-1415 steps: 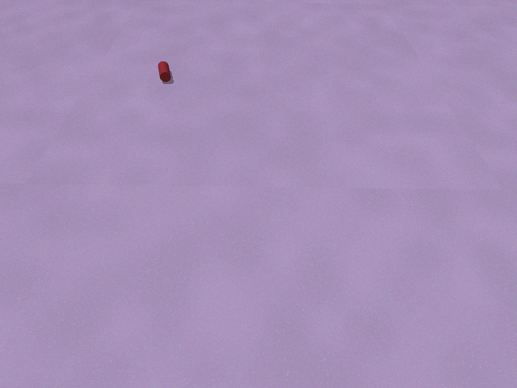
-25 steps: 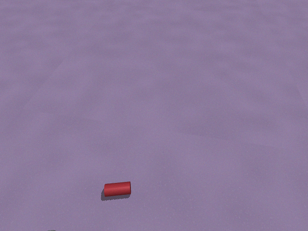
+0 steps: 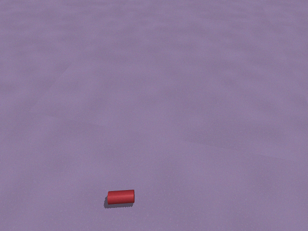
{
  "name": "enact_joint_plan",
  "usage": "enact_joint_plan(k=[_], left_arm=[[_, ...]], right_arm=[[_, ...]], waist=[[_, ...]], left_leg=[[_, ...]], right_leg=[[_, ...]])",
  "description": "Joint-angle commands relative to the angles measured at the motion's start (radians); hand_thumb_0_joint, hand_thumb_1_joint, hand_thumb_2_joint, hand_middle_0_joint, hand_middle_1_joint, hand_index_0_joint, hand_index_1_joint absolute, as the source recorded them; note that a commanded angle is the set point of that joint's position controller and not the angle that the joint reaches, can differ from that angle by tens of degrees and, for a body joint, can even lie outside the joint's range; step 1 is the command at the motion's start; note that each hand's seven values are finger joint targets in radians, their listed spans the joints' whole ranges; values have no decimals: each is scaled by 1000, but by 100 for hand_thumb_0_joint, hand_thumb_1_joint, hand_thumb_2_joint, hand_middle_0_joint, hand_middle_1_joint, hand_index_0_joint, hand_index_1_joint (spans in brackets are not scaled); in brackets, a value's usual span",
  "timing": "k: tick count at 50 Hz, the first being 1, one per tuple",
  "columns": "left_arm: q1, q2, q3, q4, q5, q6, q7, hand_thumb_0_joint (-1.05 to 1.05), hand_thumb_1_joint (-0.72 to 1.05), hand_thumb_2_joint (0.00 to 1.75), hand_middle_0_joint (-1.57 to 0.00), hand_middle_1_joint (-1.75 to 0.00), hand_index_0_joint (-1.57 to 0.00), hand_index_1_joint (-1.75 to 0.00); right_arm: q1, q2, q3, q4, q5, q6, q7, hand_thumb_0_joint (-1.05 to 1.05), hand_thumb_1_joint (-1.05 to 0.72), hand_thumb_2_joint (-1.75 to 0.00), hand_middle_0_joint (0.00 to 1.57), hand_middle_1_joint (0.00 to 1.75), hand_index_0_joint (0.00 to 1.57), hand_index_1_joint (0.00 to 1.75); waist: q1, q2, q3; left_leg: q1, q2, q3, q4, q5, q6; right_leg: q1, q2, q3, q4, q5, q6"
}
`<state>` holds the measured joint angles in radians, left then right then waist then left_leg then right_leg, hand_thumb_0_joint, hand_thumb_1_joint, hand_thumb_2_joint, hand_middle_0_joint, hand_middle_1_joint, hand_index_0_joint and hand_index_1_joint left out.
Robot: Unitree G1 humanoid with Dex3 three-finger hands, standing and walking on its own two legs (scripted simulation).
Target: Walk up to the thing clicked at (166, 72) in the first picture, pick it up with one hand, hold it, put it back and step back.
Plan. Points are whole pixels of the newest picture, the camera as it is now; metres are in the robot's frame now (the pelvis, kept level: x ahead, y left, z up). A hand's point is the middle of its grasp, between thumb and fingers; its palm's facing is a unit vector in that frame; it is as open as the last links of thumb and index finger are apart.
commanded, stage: walk up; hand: left
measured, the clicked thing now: (121, 196) +0.45 +0.20 -0.74
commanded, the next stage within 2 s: stand in 1.98 s
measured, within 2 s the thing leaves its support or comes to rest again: neither
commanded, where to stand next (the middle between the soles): +0.07 -0.04 m, yaw +0 degrees
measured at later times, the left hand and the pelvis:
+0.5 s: hand (60, 230) +0.16 +0.28 -0.16, palm faces +0.00 -0.92 -0.38, open 7.4 cm; pelvis +0.07 +0.01 -0.02, yaw +2 degrees
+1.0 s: hand out of the picture +0.07 +0.27 -0.17, palm faces +0.09 -0.95 -0.31, open 7.4 cm; pelvis -0.03 +0.01 -0.01, yaw +7 degrees
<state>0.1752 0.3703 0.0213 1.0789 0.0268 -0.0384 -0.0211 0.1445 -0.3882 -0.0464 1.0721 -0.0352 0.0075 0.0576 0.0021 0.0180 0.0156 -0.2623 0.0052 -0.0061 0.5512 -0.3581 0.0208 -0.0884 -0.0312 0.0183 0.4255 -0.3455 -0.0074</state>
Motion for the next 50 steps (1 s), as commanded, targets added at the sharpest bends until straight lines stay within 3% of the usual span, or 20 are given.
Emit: enact_joint_plan(k=[1, 5, 6, 7, 8, 11, 16, 22, 24, 26, 27, 28, 36, 42, 43, 44, 45, 46, 48, 50], left_arm=[[48, 303, 84, -74, 8, -32, 26, 0, 90, 90, -20, -30, -20, -30], [-102, 218, 52, -154, -11, -13, 15, 0, 90, 90, -20, -30, -20, -30], [-72, 125, 32, -179, -18, -10, 17, 0, 90, 90, -20, -30, -20, -30], [-33, 204, 49, -152, -18, 2, 37, 0, 90, 90, -20, -30, -20, -30], [-11, 223, 50, -144, -19, 2, 44, 0, 90, 90, -20, -30, -20, -30], [68, 205, 48, -127, -34, 6, 33, 0, 90, 90, -20, -30, -20, -30], [14, 157, 49, -147, -34, 50, 34, 0, 90, 90, -20, -30, -20, -30], [14, 180, 66, -181, -26, 70, 37, 0, 90, 90, -20, -30, -20, -30], [4, 219, 78, -188, -14, 65, 35, 0, 90, 90, -20, -30, -20, -30], [-27, 277, 95, -228, -17, 61, 41, 0, 90, 90, -20, -30, -20, -30], [-54, 292, 89, -254, -12, 61, 44, 0, 90, 90, -20, -30, -20, -30], [-58, 285, 90, -267, -7, 62, 46, 0, 90, 90, -20, -30, -20, -30], [-115, 179, 91, -369, 25, 96, 54, 0, 90, 90, -20, -30, -20, -30], [-131, 224, 97, -358, -3, 125, 29, 0, 90, 90, -20, -30, -20, -30], [-101, 186, 88, -351, -9, 130, 25, 0, 90, 90, -20, -30, -20, -30], [-92, 139, 79, -354, -20, 126, 23, 0, 90, 90, -20, -30, -20, -30], [-196, 225, 115, -359, -3, 120, 43, 0, 90, 90, -20, -30, -20, -30], [-185, 253, 124, -349, 2, 118, 39, 0, 90, 90, -20, -30, -20, -30], [-72, 213, 122, -284, -26, 115, 25, 0, 90, 90, -20, -30, -20, -30], [30, 210, 111, -254, -29, 102, 17, 0, 90, 90, -20, -30, -20, -30]], right_arm=[[-145, -165, -42, -152, 2, -43, -2, 0, -90, -90, 20, 30, 20, 30], [146, -219, -80, -63, 6, -65, -22, 0, -90, -90, 20, 30, 20, 30], [212, -324, -110, -61, -6, -70, -35, 0, -90, -90, 20, 30, 20, 30], [203, -354, -113, -79, 9, -69, -41, 0, -90, -90, 20, 30, 20, 30], [179, -343, -110, -90, 18, -66, -44, 0, -90, -90, 20, 30, 20, 30], [73, -221, -67, -144, 26, -76, -62, 0, -90, -90, 20, 30, 20, 30], [20, -219, -47, -162, 37, -62, -96, 0, -90, -90, 20, 30, 20, 30], [-16, -227, -53, -211, 53, -1, -101, 0, -90, -90, 20, 30, 20, 30], [-22, -203, -49, -221, 66, 12, -100, 0, -90, -90, 20, 30, 20, 30], [40, -129, -26, -225, 73, 22, -103, 0, -90, -90, 20, 30, 20, 30], [78, -151, -37, -215, 67, 38, -114, 0, -90, -90, 20, 30, 20, 30], [89, -173, -45, -208, 55, 44, -116, 0, -90, -90, 20, 30, 20, 30], [110, -171, -36, -235, 50, 20, -117, 0, -90, -90, 20, 30, 20, 30], [191, -185, -58, -179, 1, -2, -102, 0, -90, -90, 20, 30, 20, 30], [162, -220, -67, -193, -18, -4, -99, 0, -90, -90, 20, 30, 20, 30], [75, -324, -84, -228, -31, -4, -92, 0, -90, -90, 20, 30, 20, 30], [24, -414, -104, -261, -14, -3, -86, 0, -90, -90, 20, 30, 20, 30], [-63, -383, -102, -283, -10, -14, -96, 0, -90, -90, 20, 30, 20, 30], [-112, -258, -63, -294, -25, -26, -103, 0, -90, -90, 20, 30, 20, 30], [-40, -215, -60, -278, -13, -44, -97, 0, -90, -90, 20, 30, 20, 30]], waist=[[57, -169, 106], [-115, -20, -62], [-122, 244, -66], [-97, 131, -61], [-74, 117, -26], [-1, 71, -17], [2, 72, 44], [2, 126, -39], [12, 23, -68], [11, -243, -100], [14, -285, -111], [11, -253, -97], [31, -185, -187], [-14, -183, -110], [-11, -28, -54], [6, 252, 4], [-66, 273, 63], [-26, 244, 124], [52, 66, 91], [46, 63, -8]], left_leg=[[-308, 50, -22, 56, -31, 3], [311, 56, -78, -278, 138, 32], [474, 279, -423, -325, 330, 81], [442, 353, -504, -275, 386, 176], [372, 373, -489, -244, 479, 225], [336, 251, -201, -188, 777, 164], [116, 237, -93, -145, 1007, 158], [97, 160, -73, 14, 829, 122], [50, 106, -68, 111, 625, 62], [-78, -95, -13, 428, -64, -6], [-102, -119, -54, 580, -334, -3], [-69, -92, -95, 651, -351, -8], [-196, -63, -22, 484, -192, -57], [98, -37, 30, -67, 67, -7], [87, 58, -153, -171, -9, 23], [54, 315, -511, -268, -19, 120], [-223, 441, -607, -328, 29, 236], [-311, 464, -602, -345, 39, 285], [-150, 218, -244, -197, 274, 164], [58, 161, -175, -219, 62, 96]], right_leg=[[176, -284, 291, -178, 248, -203], [-177, -73, -30, 275, 292, -51], [-455, 89, -65, 494, -143, 19], [-486, 66, 37, 545, -245, -12], [-460, 24, 76, 591, -248, -27], [-412, -13, 105, 583, -136, -32], [-246, 1, 35, 404, 10, 6], [-139, 29, -51, 154, 145, -19], [-69, -28, 9, 77, 481, -51], [1, -292, 282, -13, 942, -205], [-31, -376, 376, -9, 986, -317], [-100, -367, 374, 9, 937, -325], [77, -206, 106, 104, 745, -256], [-212, -202, 159, 119, 172, -143], [-344, -143, 116, 212, -16, -87], [-551, 61, -8, 457, -219, -20], [-411, 85, 134, 656, -306, -2], [-362, 63, 200, 811, -235, -11], [-412, 130, 225, 859, -101, -16], [-450, 126, 169, 765, -20, -16]])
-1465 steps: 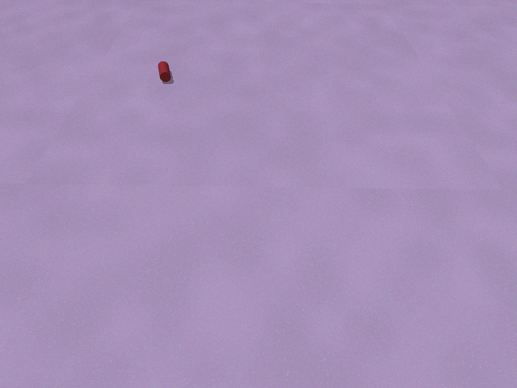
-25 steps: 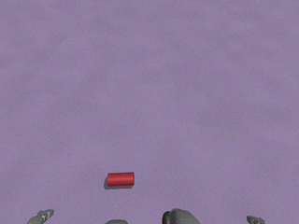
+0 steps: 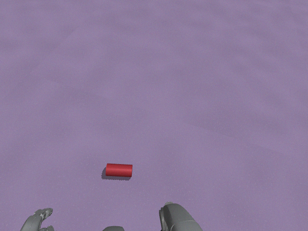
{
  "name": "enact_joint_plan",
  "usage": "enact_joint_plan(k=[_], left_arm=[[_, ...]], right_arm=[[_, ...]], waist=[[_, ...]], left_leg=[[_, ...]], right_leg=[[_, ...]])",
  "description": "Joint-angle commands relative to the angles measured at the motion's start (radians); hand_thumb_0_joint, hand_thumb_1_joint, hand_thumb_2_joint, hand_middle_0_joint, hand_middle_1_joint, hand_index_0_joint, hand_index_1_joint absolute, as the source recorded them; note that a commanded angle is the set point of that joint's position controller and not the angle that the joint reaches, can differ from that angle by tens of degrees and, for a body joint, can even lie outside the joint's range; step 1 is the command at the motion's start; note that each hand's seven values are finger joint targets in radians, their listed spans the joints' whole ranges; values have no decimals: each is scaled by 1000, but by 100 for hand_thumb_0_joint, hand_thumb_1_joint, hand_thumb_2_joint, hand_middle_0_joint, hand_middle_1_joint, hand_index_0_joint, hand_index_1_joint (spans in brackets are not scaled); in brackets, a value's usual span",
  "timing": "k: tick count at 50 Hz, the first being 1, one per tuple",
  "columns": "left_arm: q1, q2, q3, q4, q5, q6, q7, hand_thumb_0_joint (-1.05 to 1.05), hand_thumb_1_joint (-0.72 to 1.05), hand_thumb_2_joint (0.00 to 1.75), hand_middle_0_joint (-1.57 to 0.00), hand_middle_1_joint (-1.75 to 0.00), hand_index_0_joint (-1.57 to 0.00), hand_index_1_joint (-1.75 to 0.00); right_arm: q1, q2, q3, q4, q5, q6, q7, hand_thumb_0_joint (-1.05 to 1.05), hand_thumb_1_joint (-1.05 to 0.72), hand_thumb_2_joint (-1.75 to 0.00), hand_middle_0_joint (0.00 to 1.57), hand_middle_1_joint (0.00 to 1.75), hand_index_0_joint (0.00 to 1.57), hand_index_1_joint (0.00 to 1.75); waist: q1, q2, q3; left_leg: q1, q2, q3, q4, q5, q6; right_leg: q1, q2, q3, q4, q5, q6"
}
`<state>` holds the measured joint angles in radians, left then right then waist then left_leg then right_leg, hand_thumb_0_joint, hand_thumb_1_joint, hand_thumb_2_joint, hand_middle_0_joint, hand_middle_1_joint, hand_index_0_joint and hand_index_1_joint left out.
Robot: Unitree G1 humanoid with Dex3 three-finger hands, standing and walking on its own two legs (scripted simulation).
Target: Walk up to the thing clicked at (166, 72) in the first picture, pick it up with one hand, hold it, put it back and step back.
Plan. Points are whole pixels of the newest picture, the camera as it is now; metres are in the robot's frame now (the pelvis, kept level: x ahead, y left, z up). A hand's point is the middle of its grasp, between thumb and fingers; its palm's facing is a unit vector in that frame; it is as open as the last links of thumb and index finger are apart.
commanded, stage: walk up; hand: left
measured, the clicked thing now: (119, 170) +0.50 +0.14 -0.72
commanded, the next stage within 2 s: stand in 0.98 s
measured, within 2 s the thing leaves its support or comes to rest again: neither
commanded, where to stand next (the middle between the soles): +0.09 -0.05 m, yaw -7 degrees
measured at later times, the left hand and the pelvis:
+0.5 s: hand out of the picture +0.04 +0.26 -0.10, palm faces -0.05 -0.88 -0.48, open 7.4 cm; pelvis +0.02 -0.03 +0.01, yaw -3 degrees
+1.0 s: hand out of the picture +0.10 +0.26 -0.16, palm faces -0.11 -0.91 -0.41, open 7.4 cm; pelvis +0.01 -0.01 -0.02, yaw -6 degrees
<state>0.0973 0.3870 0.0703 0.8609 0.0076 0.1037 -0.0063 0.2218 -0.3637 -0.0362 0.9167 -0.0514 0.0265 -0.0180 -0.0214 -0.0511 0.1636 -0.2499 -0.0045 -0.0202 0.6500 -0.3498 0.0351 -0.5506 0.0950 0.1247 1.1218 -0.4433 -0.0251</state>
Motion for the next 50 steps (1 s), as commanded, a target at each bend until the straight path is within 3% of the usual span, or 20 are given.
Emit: enact_joint_plan(k=[1, 4, 6, 9, 11, 12, 13, 15, 20, 26, 29, 32, 33, 34, 35, 40, 45, 48, 49, 50], left_arm=[[114, 187, 56, -28, 0, -57, -5, 0, 90, 90, -20, -30, -20, -30], [62, 242, 52, -59, 12, -117, -17, 0, 90, 90, -20, -30, -20, -30], [58, 238, 50, -56, 19, -136, -17, 0, 90, 90, -20, -30, -20, -30], [123, 214, 48, -18, 22, -159, -22, 0, 90, 90, -20, -30, -20, -30], [322, 199, 53, 50, 17, -177, -10, 0, 90, 90, -20, -30, -20, -30], [441, 238, 65, 85, 18, -183, -1, 0, 90, 90, -20, -30, -20, -30], [487, 325, 88, 76, 31, -188, 8, 0, 90, 90, -20, -30, -20, -30], [319, 381, 90, 1, 33, -183, 7, 0, 90, 90, -20, -30, -20, -30], [263, 285, 64, -38, 2, -215, 17, 0, 90, 90, -20, -30, -20, -30], [212, 228, 41, -75, 13, -195, 23, 0, 90, 90, -20, -30, -20, -30], [206, 232, 27, -81, -8, -159, 29, 0, 90, 90, -20, -30, -20, -30], [189, 212, 9, -87, -27, -137, 41, 0, 90, 90, -20, -30, -20, -30], [223, 179, 2, -91, -39, -141, 42, 0, 90, 90, -20, -30, -20, -30], [290, 146, -1, -81, -61, -133, 49, 0, 90, 90, -20, -30, -20, -30], [294, 168, 0, -45, -51, -109, 59, 0, 90, 90, -20, -30, -20, -30], [256, 207, 12, 2, -31, -86, 39, 0, 90, 90, -20, -30, -20, -30], [275, 178, 22, 39, -12, -101, 42, 0, 90, 90, -20, -30, -20, -30], [324, 172, 39, 67, 15, -104, 34, 0, 90, 90, -20, -30, -20, -30], [283, 158, 7, 66, 35, -120, 28, 0, 90, 90, -20, -30, -20, -30], [192, 270, 26, 29, 53, -132, 21, 0, 90, 90, -20, -30, -20, -30]], right_arm=[[-76, -238, -73, -113, 6, -66, -10, 0, -90, -90, 20, 30, 20, 30], [58, -289, -106, -126, -8, -47, 34, 0, -90, -90, 20, 30, 20, 30], [77, -311, -115, -128, -7, -41, 42, 0, -90, -90, 20, 30, 20, 30], [60, -325, -111, -140, -3, -34, 54, 0, -90, -90, 20, 30, 20, 30], [-17, -290, -96, -173, 8, -25, 62, 0, -90, -90, 20, 30, 20, 30], [-57, -217, -75, -197, 18, -24, 61, 0, -90, -90, 20, 30, 20, 30], [-76, -157, -53, -237, 27, -24, 64, 0, -90, -90, 20, 30, 20, 30], [-90, -270, -87, -228, 29, -26, 60, 0, -90, -90, 20, 30, 20, 30], [77, -254, -89, -133, 38, -35, 85, 0, -90, -90, 20, 30, 20, 30], [1, -173, -62, -131, 40, -40, 71, 0, -90, -90, 20, 30, 20, 30], [-34, -173, -58, -116, 46, -49, 48, 0, -90, -90, 20, 30, 20, 30], [71, -216, -71, -67, 39, -56, 23, 0, -90, -90, 20, 30, 20, 30], [117, -276, -85, -63, 34, -61, 13, 0, -90, -90, 20, 30, 20, 30], [101, -304, -82, -82, 35, -66, 8, 0, -90, -90, 20, 30, 20, 30], [53, -288, -80, -94, 52, -64, 4, 0, -90, -90, 20, 30, 20, 30], [-96, -264, -79, -130, 34, -26, -1, 0, -90, -90, 20, 30, 20, 30], [-111, -268, -82, -142, 22, -8, 14, 0, -90, -90, 20, 30, 20, 30], [-163, -258, -79, -145, 40, 8, 13, 0, -90, -90, 20, 30, 20, 30], [-119, -154, -49, -112, 36, 5, 17, 0, -90, -90, 20, 30, 20, 30], [-104, -97, -35, -126, 42, 2, 15, 0, -90, -90, 20, 30, 20, 30]], waist=[[34, 181, -206], [-88, 305, -220], [-87, 278, -166], [-42, 256, -78], [69, 162, -90], [122, -16, -111], [140, -212, -97], [97, -66, 60], [20, -65, 17], [43, -146, 7], [63, -134, -53], [-4, 21, -125], [-22, 155, -203], [4, 284, -313], [9, 264, -366], [31, 241, -237], [22, 284, -253], [71, 216, -238], [52, 14, -263], [32, -218, -148]], left_leg=[[173, 172, -182, -340, -95, 92], [361, 202, -255, -364, -309, 176], [325, 269, -278, -357, -273, 220], [113, 253, -219, -325, -239, 207], [-50, 178, -105, -159, -170, 145], [-193, 106, -37, 55, -196, 96], [-481, -33, 42, 316, -246, 17], [-475, 25, -153, 363, -142, -2], [-361, 20, -134, 329, 98, -40], [-146, 30, -13, 51, 197, -57], [-30, -3, 59, -33, 286, -32], [169, -7, 64, -164, 525, 9], [247, 128, -62, -163, 830, 63], [342, 327, -340, -151, 1041, 198], [266, 385, -439, -187, 890, 286], [4, 223, -171, -256, 214, 160], [40, 277, -211, -201, 274, 204], [-138, 254, -181, -125, 189, 130], [-184, 131, -91, -27, -186, 48], [-281, -11, -11, 107, -204, -15]], right_leg=[[-11, -23, 10, -28, 73, 26], [-66, -52, -115, -247, -52, 82], [-11, -92, -107, -391, -115, 64], [190, -89, -145, -566, -112, 11], [464, -61, -198, -799, 111, -14], [607, -130, -59, -846, 146, -24], [714, -335, 346, -922, -115, -82], [399, -517, 562, -1042, -506, -208], [444, -319, 81, -936, 126, -95], [320, -273, -152, -786, 652, -114], [331, -268, -135, -646, 789, -101], [284, -210, -127, -408, 696, -47], [257, -137, -128, -242, 511, -10], [172, -18, -101, -35, 11, 16], [226, -51, -30, 20, -195, 4], [212, -84, -54, -58, -110, -7], [216, -96, -137, -290, -77, 27], [374, -88, -148, -526, 117, -4], [386, -230, 93, -824, -168, -1], [241, -428, 441, -981, -425, -38]])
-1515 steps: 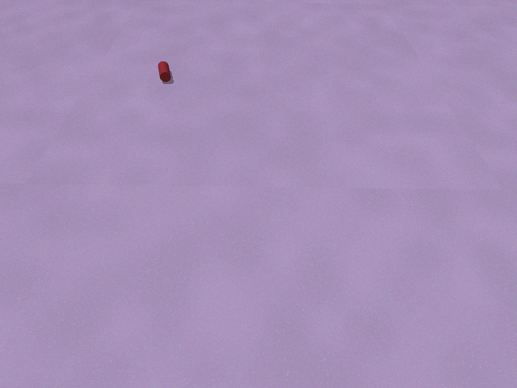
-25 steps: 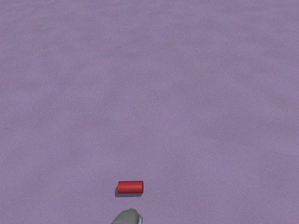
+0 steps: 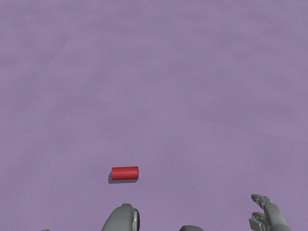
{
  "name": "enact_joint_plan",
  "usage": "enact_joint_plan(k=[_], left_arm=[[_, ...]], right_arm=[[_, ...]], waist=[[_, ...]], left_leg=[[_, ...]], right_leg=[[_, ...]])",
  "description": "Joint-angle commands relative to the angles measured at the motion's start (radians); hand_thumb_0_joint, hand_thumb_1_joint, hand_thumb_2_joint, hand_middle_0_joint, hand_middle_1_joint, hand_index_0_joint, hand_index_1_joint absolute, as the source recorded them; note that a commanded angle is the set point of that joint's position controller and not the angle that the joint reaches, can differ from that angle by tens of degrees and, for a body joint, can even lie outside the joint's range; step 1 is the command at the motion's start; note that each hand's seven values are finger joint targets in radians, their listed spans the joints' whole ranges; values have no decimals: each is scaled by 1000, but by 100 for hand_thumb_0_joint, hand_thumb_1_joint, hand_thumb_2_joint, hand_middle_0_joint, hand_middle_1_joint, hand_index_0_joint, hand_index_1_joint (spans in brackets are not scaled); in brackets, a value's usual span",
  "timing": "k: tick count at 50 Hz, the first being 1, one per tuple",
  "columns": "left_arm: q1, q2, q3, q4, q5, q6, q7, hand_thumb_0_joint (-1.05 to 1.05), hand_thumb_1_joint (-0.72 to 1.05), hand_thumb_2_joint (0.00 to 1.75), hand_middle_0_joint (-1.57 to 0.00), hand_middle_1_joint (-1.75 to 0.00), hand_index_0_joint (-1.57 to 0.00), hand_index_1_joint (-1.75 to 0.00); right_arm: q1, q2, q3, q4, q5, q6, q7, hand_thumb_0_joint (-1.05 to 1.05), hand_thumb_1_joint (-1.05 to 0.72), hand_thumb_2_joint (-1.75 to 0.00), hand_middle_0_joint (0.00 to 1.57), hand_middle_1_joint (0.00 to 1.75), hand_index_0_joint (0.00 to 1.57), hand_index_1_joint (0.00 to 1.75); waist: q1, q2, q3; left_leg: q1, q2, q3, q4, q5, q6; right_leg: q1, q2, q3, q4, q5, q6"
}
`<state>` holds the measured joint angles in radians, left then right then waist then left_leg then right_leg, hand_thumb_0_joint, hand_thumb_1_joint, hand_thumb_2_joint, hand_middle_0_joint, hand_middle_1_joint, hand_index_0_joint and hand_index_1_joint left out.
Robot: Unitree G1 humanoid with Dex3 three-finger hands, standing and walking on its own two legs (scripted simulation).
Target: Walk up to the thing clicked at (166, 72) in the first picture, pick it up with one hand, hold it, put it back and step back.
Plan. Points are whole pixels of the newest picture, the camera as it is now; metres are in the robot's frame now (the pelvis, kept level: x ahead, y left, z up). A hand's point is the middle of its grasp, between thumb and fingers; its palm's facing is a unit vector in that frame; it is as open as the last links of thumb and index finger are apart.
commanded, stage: stand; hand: left
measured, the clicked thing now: (125, 173) +0.47 +0.20 -0.70
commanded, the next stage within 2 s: none
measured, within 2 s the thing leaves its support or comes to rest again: neither
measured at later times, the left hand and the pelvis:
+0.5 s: hand out of the picture +0.10 +0.27 -0.12, palm faces -0.02 -0.95 -0.32, open 7.4 cm; pelvis -0.01 +0.03 +0.03, yaw -1 degrees
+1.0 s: hand out of the picture +0.02 +0.28 -0.12, palm faces -0.04 -0.93 -0.36, open 7.4 cm; pelvis -0.02 +0.02 +0.04, yaw +0 degrees
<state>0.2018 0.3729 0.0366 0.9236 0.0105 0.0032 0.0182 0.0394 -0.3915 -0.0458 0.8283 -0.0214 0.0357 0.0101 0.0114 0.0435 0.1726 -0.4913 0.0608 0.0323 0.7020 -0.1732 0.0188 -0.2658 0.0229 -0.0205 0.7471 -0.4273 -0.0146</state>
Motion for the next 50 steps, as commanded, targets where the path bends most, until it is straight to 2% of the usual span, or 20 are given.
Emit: enact_joint_plan(k=[1, 2, 3, 5, 6, 8, 9, 10, 12, 13, 14, 17, 20, 22, 26, 30, 34, 39, 45, 50], left_arm=[[-9, 349, 74, -43, 52, -35, -3, 0, 90, 90, -20, -30, -20, -30], [-90, 329, 68, -48, 47, -41, -2, 0, 90, 90, -20, -30, -20, -30], [-114, 255, 56, -58, 46, -50, -7, 0, 90, 90, -20, -30, -20, -30], [-118, 216, 43, -52, 33, -61, 3, 0, 90, 90, -20, -30, -20, -30], [-96, 222, 42, -42, 23, -71, 2, 0, 90, 90, -20, -30, -20, -30], [-39, 215, 44, -14, 8, -70, 0, 0, 90, 90, -20, -30, -20, -30], [-16, 218, 47, -2, 5, -63, 1, 0, 90, 90, -20, -30, -20, -30], [-7, 225, 53, 5, 2, -56, 3, 0, 90, 90, -20, -30, -20, -30], [17, 204, 51, 9, -13, -47, 6, 0, 90, 90, -20, -30, -20, -30], [35, 175, 42, 10, -20, -44, 7, 0, 90, 90, -20, -30, -20, -30], [29, 180, 41, 18, -32, -41, 9, 0, 90, 90, -20, -30, -20, -30], [-82, 197, 35, 31, -18, -35, 4, 0, 90, 90, -20, -30, -20, -30], [-100, 192, 27, 64, -10, -25, -5, 0, 90, 90, -20, -30, -20, -30], [-106, 183, 18, 86, -7, -26, -12, 0, 90, 90, -20, -30, -20, -30], [-110, 191, 16, 122, 1, -28, -18, 0, 90, 90, -20, -30, -20, -30], [-108, 184, 15, 138, 3, -35, -24, 0, 90, 90, -20, -30, -20, -30], [-114, 187, 14, 140, 5, -43, -24, 0, 90, 90, -20, -30, -20, -30], [-142, 188, 7, 132, 3, -52, -19, 0, 90, 90, -20, -30, -20, -30], [-121, 200, 3, 142, 0, -45, -16, 0, 90, 90, -20, -30, -20, -30], [-100, 207, 1, 153, -2, -39, -14, 0, 90, 90, -20, -30, -20, -30]], right_arm=[[33, -169, -56, -24, 3, -7, -21, 0, -90, -90, 20, 30, 20, 30], [44, -205, -64, 7, 1, -15, -13, 0, -90, -90, 20, 30, 20, 30], [71, -202, -70, 29, 7, -23, 4, 0, -90, -90, 20, 30, 20, 30], [102, -157, -65, 51, 14, -34, 2, 0, -90, -90, 20, 30, 20, 30], [70, -156, -63, 43, 9, -36, -2, 0, -90, -90, 20, 30, 20, 30], [6, -136, -44, 32, 5, -52, -5, 0, -90, -90, 20, 30, 20, 30], [0, -127, -38, 32, 9, -59, -7, 0, -90, -90, 20, 30, 20, 30], [23, -135, -40, 45, 13, -66, -11, 0, -90, -90, 20, 30, 20, 30], [74, -170, -50, 87, 8, -73, -21, 0, -90, -90, 20, 30, 20, 30], [98, -198, -52, 108, 6, -77, -25, 0, -90, -90, 20, 30, 20, 30], [68, -211, -47, 122, 10, -77, -23, 0, -90, -90, 20, 30, 20, 30], [49, -165, -26, 146, 25, -64, -23, 0, -90, -90, 20, 30, 20, 30], [14, -178, -18, 167, 19, -62, -24, 0, -90, -90, 20, 30, 20, 30], [-5, -177, -13, 181, 18, -64, -20, 0, -90, -90, 20, 30, 20, 30], [-14, -178, -15, 198, 14, -66, -14, 0, -90, -90, 20, 30, 20, 30], [-24, -181, -17, 209, 9, -72, -9, 0, -90, -90, 20, 30, 20, 30], [-26, -172, -17, 211, 10, -72, -5, 0, -90, -90, 20, 30, 20, 30], [-16, -168, -16, 222, 12, -74, -2, 0, -90, -90, 20, 30, 20, 30], [-5, -164, -9, 241, 12, -67, -3, 0, -90, -90, 20, 30, 20, 30], [10, -164, -4, 255, 14, -58, -4, 0, -90, -90, 20, 30, 20, 30]], waist=[[6, -226, -105], [-24, -239, -58], [-44, -178, -20], [-54, -178, -85], [-38, -193, -124], [2, -202, -129], [12, -234, -142], [10, -246, -172], [8, -195, -266], [14, -127, -319], [31, -86, -323], [-7, 0, -312], [4, 34, -223], [6, 42, -182], [0, 26, -104], [4, 28, -109], [-6, -10, -153], [-24, -57, -212], [-21, -57, -209], [-20, -59, -167]], left_leg=[[20, -66, -181, 148, -335, 15], [144, -55, -181, 239, -331, 17], [152, -46, -175, 219, -234, 11], [76, -69, -157, 124, -189, 10], [54, -69, -145, 83, -209, -2], [96, -45, -101, -96, -275, -4], [114, -44, -78, -178, -232, -7], [164, -37, -73, -272, -112, -9], [379, -11, -111, -313, 321, 5], [488, 46, -162, -251, 526, 24], [461, 55, -164, -190, 505, 36], [400, 54, -147, -273, 319, 16], [298, 61, -178, -359, 134, 6], [275, 63, -185, -403, 73, 5], [218, 57, -201, -472, -160, -1], [230, 61, -210, -494, -220, -5], [286, 55, -196, -472, -173, -2], [371, 49, -164, -411, 17, 0], [372, 50, -156, -406, 27, 1], [330, 43, -160, -421, -43, -3]], right_leg=[[-217, -398, 589, -608, -512, -144], [-374, -377, 556, -594, -544, -186], [-295, -294, 440, -575, -435, -142], [-12, -210, 234, -472, 123, -85], [86, -215, 220, -434, 321, -84], [204, -201, 181, -330, 631, -73], [248, -195, 158, -291, 750, -70], [278, -190, 131, -250, 813, -57], [225, -163, 100, -192, 862, -24], [148, -138, 94, -190, 736, -11], [148, -109, 83, -266, 585, -4], [207, -136, 105, -315, 468, -12], [210, -121, 88, -357, 319, -10], [194, -122, 91, -378, 269, -7], [148, -122, 98, -416, 179, -1], [122, -119, 97, -432, 148, 5], [103, -127, 109, -457, 146, 5], [103, -147, 119, -475, 224, 2], [102, -152, 119, -473, 229, -2], [87, -146, 120, -483, 153, -1]])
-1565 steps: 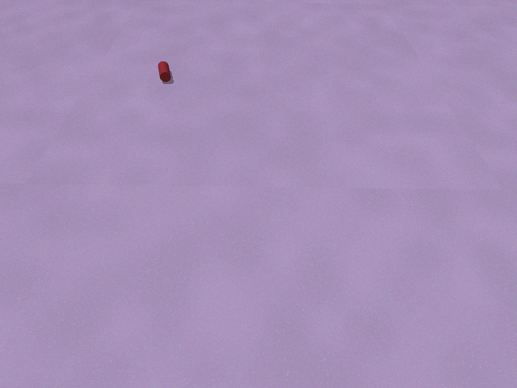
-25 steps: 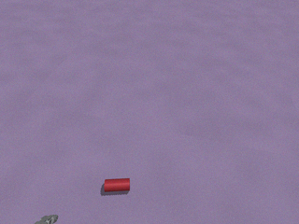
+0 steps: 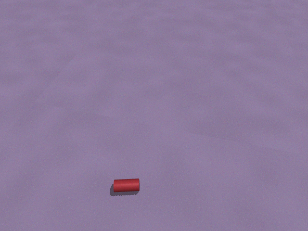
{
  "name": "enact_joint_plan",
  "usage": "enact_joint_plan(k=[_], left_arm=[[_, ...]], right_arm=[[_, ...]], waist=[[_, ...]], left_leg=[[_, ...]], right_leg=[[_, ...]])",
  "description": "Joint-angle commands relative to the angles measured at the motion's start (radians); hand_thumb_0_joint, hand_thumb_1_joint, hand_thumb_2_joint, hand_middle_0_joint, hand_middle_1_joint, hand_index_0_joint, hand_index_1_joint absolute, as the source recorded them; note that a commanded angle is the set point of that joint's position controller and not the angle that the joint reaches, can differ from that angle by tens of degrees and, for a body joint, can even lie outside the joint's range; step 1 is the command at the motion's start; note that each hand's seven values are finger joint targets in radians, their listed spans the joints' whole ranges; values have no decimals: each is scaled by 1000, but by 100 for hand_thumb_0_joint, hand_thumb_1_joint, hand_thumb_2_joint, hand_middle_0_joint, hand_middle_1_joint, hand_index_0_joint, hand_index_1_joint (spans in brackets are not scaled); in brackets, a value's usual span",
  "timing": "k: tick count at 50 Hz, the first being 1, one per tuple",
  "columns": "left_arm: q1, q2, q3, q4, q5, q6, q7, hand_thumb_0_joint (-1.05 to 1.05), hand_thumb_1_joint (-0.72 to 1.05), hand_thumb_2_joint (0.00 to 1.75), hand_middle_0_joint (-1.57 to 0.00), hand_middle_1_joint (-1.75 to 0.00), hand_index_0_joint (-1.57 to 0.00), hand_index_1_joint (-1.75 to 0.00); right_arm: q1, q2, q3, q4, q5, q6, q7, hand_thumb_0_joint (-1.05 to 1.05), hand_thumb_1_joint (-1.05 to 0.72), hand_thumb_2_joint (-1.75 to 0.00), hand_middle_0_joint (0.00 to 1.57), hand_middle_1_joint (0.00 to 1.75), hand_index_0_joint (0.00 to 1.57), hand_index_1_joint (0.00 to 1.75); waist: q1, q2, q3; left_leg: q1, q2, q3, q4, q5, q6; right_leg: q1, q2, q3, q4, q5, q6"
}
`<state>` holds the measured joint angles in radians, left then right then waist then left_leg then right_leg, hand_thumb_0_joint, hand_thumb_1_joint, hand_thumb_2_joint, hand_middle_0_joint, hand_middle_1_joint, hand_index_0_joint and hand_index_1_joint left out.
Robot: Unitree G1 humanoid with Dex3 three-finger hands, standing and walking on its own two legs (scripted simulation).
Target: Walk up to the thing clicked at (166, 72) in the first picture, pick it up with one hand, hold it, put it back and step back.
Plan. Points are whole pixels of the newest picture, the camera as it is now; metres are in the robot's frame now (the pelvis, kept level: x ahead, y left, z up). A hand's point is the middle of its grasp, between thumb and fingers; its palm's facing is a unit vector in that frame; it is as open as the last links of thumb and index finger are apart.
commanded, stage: stand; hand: left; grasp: from above
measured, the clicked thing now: (126, 185) +0.49 +0.18 -0.74
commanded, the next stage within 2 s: rise first in 1.84 s
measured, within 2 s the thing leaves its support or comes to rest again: neither
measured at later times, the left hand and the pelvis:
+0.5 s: hand out of the picture +0.11 +0.24 -0.15, palm faces -0.04 -0.94 -0.35, open 7.4 cm; pelvis +0.02 -0.01 +0.00, yaw +0 degrees
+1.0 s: hand out of the picture +0.10 +0.24 -0.15, palm faces -0.02 -0.94 -0.35, open 7.4 cm; pelvis +0.02 -0.01 +0.00, yaw +0 degrees
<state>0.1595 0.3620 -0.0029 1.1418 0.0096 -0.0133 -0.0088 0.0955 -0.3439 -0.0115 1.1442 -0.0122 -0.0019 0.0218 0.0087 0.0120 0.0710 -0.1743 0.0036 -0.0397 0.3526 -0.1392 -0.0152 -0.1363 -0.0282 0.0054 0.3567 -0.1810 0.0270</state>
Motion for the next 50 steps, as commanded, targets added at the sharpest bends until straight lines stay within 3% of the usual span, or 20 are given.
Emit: enact_joint_plan(k=[1, 3, 8, 11, 17, 19, 27, 29, 31, 35, 38, 50], left_arm=[[-58, 214, 39, -66, 1, -22, 13, 0, 90, 90, -20, -30, -20, -30], [-48, 214, 39, -67, 2, -22, 13, 0, 90, 90, -20, -30, -20, -30], [-56, 218, 41, -72, -2, -26, 14, 0, 90, 90, -20, -30, -20, -30], [-64, 214, 41, -73, 0, -24, 14, 0, 90, 90, -20, -30, -20, -30], [-78, 204, 42, -80, -5, -25, 14, 0, 90, 90, -20, -30, -20, -30], [-84, 210, 44, -78, -4, -22, 13, 0, 90, 90, -20, -30, -20, -30], [-91, 202, 45, -77, -4, -22, 15, 0, 90, 90, -20, -30, -20, -30], [-101, 207, 47, -78, -4, -19, 15, 0, 90, 90, -20, -30, -20, -30], [-95, 206, 46, -77, -2, -19, 16, 0, 90, 90, -20, -30, -20, -30], [-98, 211, 49, -78, -6, -22, 17, 0, 90, 90, -20, -30, -20, -30], [-100, 209, 50, -75, -5, -19, 15, 0, 90, 90, -20, -30, -20, -30], [-90, 211, 50, -74, -2, -19, 15, 0, 90, 90, -20, -30, -20, -30]], right_arm=[[-52, -213, -38, -63, 4, -20, -15, 0, -90, -90, 20, 30, 20, 30], [-46, -211, -38, -63, 4, -20, -15, 0, -90, -90, 20, 30, 20, 30], [-42, -210, -33, -60, 4, -26, -18, 0, -90, -90, 20, 30, 20, 30], [-47, -210, -31, -60, 5, -24, -19, 0, -90, -90, 20, 30, 20, 30], [-45, -222, -30, -57, 9, -31, -23, 0, -90, -90, 20, 30, 20, 30], [-44, -211, -26, -54, 8, -29, -23, 0, -90, -90, 20, 30, 20, 30], [-47, -222, -28, -55, 8, -29, -25, 0, -90, -90, 20, 30, 20, 30], [-47, -217, -27, -57, 6, -26, -26, 0, -90, -90, 20, 30, 20, 30], [-53, -220, -28, -58, 8, -25, -26, 0, -90, -90, 20, 30, 20, 30], [-42, -213, -27, -61, 9, -26, -27, 0, -90, -90, 20, 30, 20, 30], [-56, -219, -26, -61, 7, -26, -28, 0, -90, -90, 20, 30, 20, 30], [-41, -219, -25, -64, 8, -23, -26, 0, -90, -90, 20, 30, 20, 30]], waist=[[-15, -27, -70], [-15, -27, -74], [-12, -12, -100], [-11, -17, -83], [-9, -1, -136], [-14, -11, -101], [-12, -19, -123], [-15, -30, -111], [-15, -17, -117], [-17, -23, -140], [-12, -3, -105], [-16, -11, -98]], left_leg=[[8, 101, -89, -69, -71, 32], [27, 101, -86, -62, -55, 33], [30, 107, -80, -53, 56, 30], [21, 107, -82, -57, 39, 27], [60, 119, -69, -34, 177, 23], [46, 114, -70, -54, 111, 18], [70, 122, -66, -44, 198, 18], [57, 116, -61, -49, 140, 15], [71, 120, -63, -50, 148, 18], [86, 122, -58, -39, 215, 19], [78, 124, -61, -53, 147, 21], [70, 118, -65, -62, 93, 23]], right_leg=[[-37, -96, 91, -90, -98, -45], [-48, -97, 96, -94, -96, -45], [3, -101, 89, -67, 44, -43], [-1, -97, 86, -74, 16, -41], [55, -103, 79, -53, 166, -40], [23, -98, 80, -70, 96, -39], [58, -99, 70, -66, 196, -37], [50, -98, 73, -78, 140, -39], [46, -98, 73, -78, 149, -38], [75, -103, 69, -61, 230, -40], [46, -98, 72, -76, 142, -39], [37, -97, 76, -95, 91, -41]])
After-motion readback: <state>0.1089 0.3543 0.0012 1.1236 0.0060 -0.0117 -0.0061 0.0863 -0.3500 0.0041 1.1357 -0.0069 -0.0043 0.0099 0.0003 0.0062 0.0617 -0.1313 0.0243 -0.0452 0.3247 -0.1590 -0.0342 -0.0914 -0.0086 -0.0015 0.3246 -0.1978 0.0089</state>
